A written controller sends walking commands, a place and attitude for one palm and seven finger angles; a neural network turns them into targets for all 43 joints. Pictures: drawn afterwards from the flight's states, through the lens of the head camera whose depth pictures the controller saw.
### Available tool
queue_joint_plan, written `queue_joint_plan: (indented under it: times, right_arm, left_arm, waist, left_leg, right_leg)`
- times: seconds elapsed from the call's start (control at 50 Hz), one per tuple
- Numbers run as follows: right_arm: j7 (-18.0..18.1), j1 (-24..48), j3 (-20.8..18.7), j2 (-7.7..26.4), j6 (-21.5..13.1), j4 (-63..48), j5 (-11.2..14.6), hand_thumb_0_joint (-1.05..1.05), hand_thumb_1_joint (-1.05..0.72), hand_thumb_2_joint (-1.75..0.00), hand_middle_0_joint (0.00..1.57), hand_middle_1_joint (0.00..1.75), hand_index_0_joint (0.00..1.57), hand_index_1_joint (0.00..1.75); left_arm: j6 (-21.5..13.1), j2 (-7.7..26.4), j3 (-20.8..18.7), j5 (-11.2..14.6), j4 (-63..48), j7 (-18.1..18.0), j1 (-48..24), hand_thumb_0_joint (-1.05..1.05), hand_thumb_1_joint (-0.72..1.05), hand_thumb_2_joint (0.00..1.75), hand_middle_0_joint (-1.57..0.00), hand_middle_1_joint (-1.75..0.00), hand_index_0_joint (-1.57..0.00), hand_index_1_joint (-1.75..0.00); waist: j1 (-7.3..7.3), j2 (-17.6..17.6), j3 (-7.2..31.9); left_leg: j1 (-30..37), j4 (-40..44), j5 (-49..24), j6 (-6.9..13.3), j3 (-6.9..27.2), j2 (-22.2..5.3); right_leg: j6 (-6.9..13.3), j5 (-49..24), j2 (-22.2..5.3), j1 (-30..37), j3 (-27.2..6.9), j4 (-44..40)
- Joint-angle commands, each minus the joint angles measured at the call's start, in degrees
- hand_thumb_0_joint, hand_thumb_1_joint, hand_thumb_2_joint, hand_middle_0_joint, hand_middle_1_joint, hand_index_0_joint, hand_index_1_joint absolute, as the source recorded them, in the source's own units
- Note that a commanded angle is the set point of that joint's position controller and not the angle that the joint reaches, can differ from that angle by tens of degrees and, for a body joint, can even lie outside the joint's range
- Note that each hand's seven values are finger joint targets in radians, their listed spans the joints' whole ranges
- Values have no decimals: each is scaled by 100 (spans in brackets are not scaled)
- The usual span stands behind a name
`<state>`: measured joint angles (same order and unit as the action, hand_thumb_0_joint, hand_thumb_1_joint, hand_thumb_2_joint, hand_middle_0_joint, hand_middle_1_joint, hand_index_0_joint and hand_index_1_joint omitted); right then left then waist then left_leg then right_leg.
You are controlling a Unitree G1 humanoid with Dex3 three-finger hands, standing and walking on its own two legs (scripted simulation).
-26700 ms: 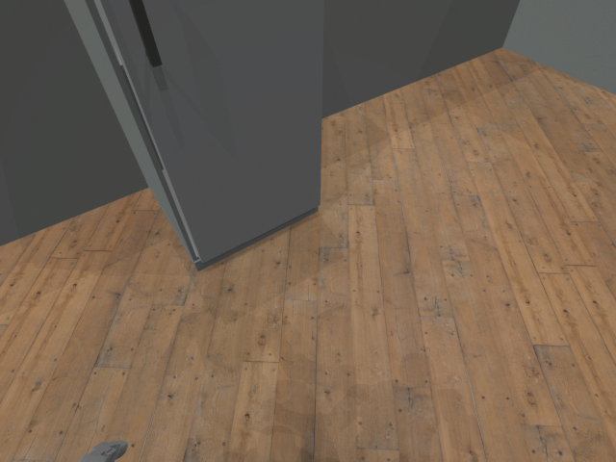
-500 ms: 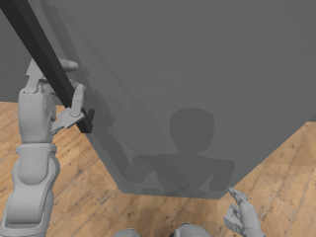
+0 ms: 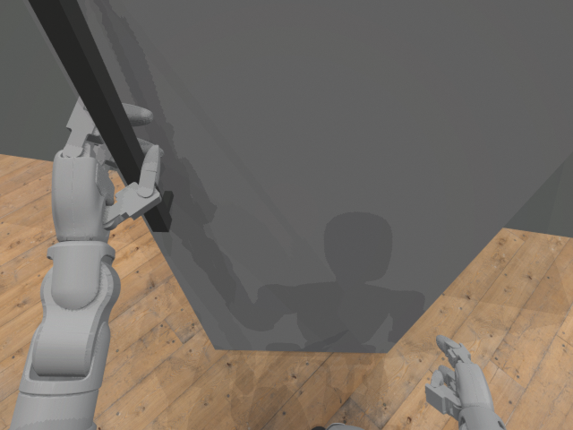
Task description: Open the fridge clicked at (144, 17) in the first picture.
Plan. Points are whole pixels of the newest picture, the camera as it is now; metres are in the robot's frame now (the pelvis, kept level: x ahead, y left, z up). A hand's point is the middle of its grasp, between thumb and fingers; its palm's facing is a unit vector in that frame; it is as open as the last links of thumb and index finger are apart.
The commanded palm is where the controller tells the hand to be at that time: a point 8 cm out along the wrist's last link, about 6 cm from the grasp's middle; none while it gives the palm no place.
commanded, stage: walk backward, drawing the door open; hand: left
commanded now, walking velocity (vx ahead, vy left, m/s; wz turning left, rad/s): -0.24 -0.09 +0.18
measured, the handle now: (126, 125) +0.37 +0.18 +0.24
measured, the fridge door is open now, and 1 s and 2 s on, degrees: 9 51 76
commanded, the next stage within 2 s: stop walking and hold the door back in 1.48 s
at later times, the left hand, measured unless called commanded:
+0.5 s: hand (152, 402) +0.13 +0.11 +0.19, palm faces +0.26 -0.93 -0.28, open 7.6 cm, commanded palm +0.08 +0.15 +0.20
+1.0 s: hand out of the picture +0.00 -0.01 +0.19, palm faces +0.55 -0.78 -0.29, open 8.1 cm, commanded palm -0.06 +0.02 +0.20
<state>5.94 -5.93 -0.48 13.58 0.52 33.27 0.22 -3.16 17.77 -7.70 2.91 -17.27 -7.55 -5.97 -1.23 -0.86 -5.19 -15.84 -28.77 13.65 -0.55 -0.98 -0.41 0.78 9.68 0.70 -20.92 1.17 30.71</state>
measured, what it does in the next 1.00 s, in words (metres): steps to the right, turning left: left foot, then right foot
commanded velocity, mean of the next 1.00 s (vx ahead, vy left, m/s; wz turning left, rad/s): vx -0.18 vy -0.29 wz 0.58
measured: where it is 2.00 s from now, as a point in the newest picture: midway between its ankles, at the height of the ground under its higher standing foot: outside the picture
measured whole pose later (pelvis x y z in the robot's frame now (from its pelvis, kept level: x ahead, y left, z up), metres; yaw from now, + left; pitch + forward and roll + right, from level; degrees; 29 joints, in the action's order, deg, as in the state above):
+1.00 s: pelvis -0.16 -0.26 +0.00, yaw +34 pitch -1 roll +0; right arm 3.3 -10.4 -1.0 8.9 -6.1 35.9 -2.1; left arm -5.1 15.1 -2.2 -1.4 -31.7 -2.5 8.6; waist -1.9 1.1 -6.8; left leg -15.4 -29.6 13.4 -4.0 4.5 -4.9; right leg -2.3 22.3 1.1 -30.1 1.5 57.8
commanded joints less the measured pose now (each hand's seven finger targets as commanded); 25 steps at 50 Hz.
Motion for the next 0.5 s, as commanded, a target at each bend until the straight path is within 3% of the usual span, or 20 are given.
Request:
queue_joint_plan:
  times: [0.0,0.02,0.06,0.08,0.1,0.12,0.14,0.16,0.18,0.2,0.22,0.28,0.32,0.34,0.36,0.38,0.4,0.42,0.44,0.48]
  right_arm:
    - [-150,306,-46,334,-381,-829,-108,0,-90,-90,20,30,20,30]
    - [-192,284,-55,376,-404,-806,-92,0,-90,-90,20,30,20,30]
    - [-230,302,-73,446,-427,-791,-56,0,-90,-90,20,30,20,30]
    - [-209,347,-80,466,-405,-829,-57,0,-90,-90,20,30,20,30]
    - [-202,448,-64,396,-365,-893,-39,0,-90,-90,20,30,20,30]
    - [-181,388,-66,303,-335,-932,-33,0,-90,-90,20,30,20,30]
    - [-163,243,-184,385,-330,-863,14,0,-90,-90,20,30,20,30]
    - [-142,302,-161,338,-333,-843,-27,0,-90,-90,20,30,20,30]
    - [-147,350,-98,296,-365,-768,-120,0,-90,-90,20,30,20,30]
    - [-138,299,30,134,-376,-796,-138,0,-90,-90,20,30,20,30]
    - [-102,306,98,100,-386,-795,-169,0,-90,-90,20,30,20,30]
    - [-70,258,125,169,-358,-752,-183,0,-90,-90,20,30,20,30]
    - [-67,48,154,153,-361,-807,-171,0,-90,-90,20,30,20,30]
    - [-74,-33,104,254,-387,-861,-158,0,-90,-90,20,30,20,30]
    - [-107,26,63,431,-430,-994,-139,0,-90,-90,20,30,20,30]
    - [-164,163,3,491,-439,-1109,-92,0,-90,-90,20,30,20,30]
    - [-233,215,-67,354,-419,-947,-116,0,-90,-90,20,30,20,30]
    - [-237,276,-96,295,-454,-868,-149,0,-90,-90,20,30,20,30]
    - [-254,329,-111,334,-520,-754,-143,0,-90,-90,20,30,20,30]
    - [-296,321,-128,351,-630,-646,-108,0,-90,-90,20,30,20,30]
  left_arm:
    - [-865,747,-495,-15,-1731,15,-1250,0,90,90,-45,-140,-45,-140]
    - [-832,671,-465,-16,-1610,12,-1121,0,90,90,-45,-140,-45,-140]
    - [-771,667,-444,-3,-1558,16,-986,0,90,90,-45,-140,-45,-140]
    - [-764,784,-516,-29,-1628,31,-909,0,90,90,-45,-140,-45,-140]
    - [-768,815,-497,-24,-1628,52,-904,0,90,90,-45,-140,-45,-140]
    - [-749,912,-544,5,-1465,66,-788,0,90,90,-45,-140,-45,-140]
    - [-690,1066,-819,27,-1460,19,-490,0,90,90,-45,-140,-45,-140]
    - [-632,923,-776,-6,-1530,11,-374,0,90,90,-45,-140,-45,-140]
    - [-582,878,-729,-41,-1573,3,-309,0,90,90,-45,-140,-45,-140]
    - [-616,662,-590,-47,-1814,6,-337,0,90,90,-45,-140,-45,-140]
    - [-653,700,-667,-77,-1876,-19,-266,0,90,90,-45,-140,-45,-140]
    - [-629,643,-528,-95,-2096,-33,-43,0,90,90,-45,-140,-45,-140]
    - [-629,383,-243,-93,-2218,-6,161,0,90,90,-45,-140,-45,-140]
    - [-641,355,-115,-102,-2312,19,90,0,90,90,-45,-140,-45,-140]
    - [-681,243,80,-118,-2404,51,13,0,90,90,-45,-140,-45,-140]
    - [-661,236,282,-158,-2375,30,-109,0,90,90,-45,-140,-45,-140]
    - [-631,123,322,-190,-2153,86,36,0,90,90,-45,-140,-45,-140]
    - [-633,180,339,-292,-2484,164,-192,0,90,90,-45,-140,-45,-140]
    - [-660,195,287,-307,-2432,185,-97,0,90,90,-45,-140,-45,-140]
    - [-647,58,430,-305,-2541,175,74,0,90,90,-45,-140,-45,-140]
  waist:
    - [204,1574,2225]
    - [217,1361,2095]
    - [202,981,2098]
    - [216,660,2063]
    - [180,89,2046]
    - [130,-740,2078]
    - [303,-1303,2176]
    - [400,-1278,2069]
    - [312,-888,2028]
    - [267,-822,2114]
    - [275,-796,2184]
    - [209,-889,2106]
    - [98,-679,2012]
    - [36,-250,1820]
    - [48,857,1530]
    - [96,1385,1547]
    - [79,635,1554]
    - [56,577,1083]
    - [148,390,786]
    - [242,442,1005]
  left_leg:
    - [1430,500,-5208,797,1361,-1603]
    - [1336,416,-5013,812,1335,-1607]
    - [1125,252,-4129,638,1151,-1412]
    - [830,62,-3532,500,940,-1148]
    - [382,-273,-2494,223,499,-745]
    - [-152,-867,-142,-41,12,-151]
    - [-369,-2077,1341,-39,135,315]
    - [-505,-3007,1594,29,395,346]
    - [-792,-3073,1546,20,537,252]
    - [-828,-2939,1432,12,495,140]
    - [-707,-2610,1418,10,319,168]
    - [-98,-1260,1227,82,-65,196]
    - [532,93,592,113,-304,206]
    - [778,1112,431,274,236,-238]
    - [906,1661,245,722,1977,-1383]
    - [789,2043,-324,1354,3737,-2564]
    - [289,2136,25,1584,3598,-2659]
    - [224,1895,-527,1508,3231,-2360]
    - [348,1555,-1141,1386,2751,-2171]
    - [487,1171,-1472,938,1924,-1624]
  right_leg:
    - [-146,1368,81,316,-233,832]
    - [-130,1240,73,397,-264,575]
    - [-200,364,40,863,-235,-234]
    - [-206,-592,-82,1182,-317,-643]
    - [-167,-2057,-476,1416,-549,-968]
    - [101,-1909,-1187,1312,-1127,-1209]
    - [422,-1280,-1722,964,-1697,-1596]
    - [579,-837,-1925,675,-1784,-1713]
    - [864,-1248,-1954,916,-1760,-1497]
    - [930,-1405,-1855,1202,-1356,-1278]
    - [852,-1487,-1685,1299,-1131,-1230]
    - [614,-408,-1437,1066,-732,-1423]
    - [225,530,-1086,792,-281,-1394]
    - [-30,1063,-793,402,-82,-907]
    - [-368,1368,-129,-399,214,149]
    - [-349,1490,64,-738,-85,1819]
    - [-309,1323,139,-417,-648,2910]
    - [-320,1184,-5,-827,-729,3036]
    - [-313,1167,-172,-1009,-735,2643]
    - [-296,1118,-89,-272,-456,1542]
